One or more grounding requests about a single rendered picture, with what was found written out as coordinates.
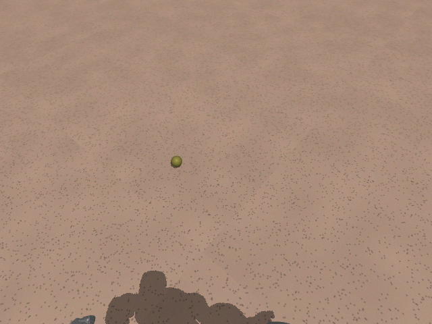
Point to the ball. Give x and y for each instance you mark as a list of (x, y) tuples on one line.
[(176, 161)]

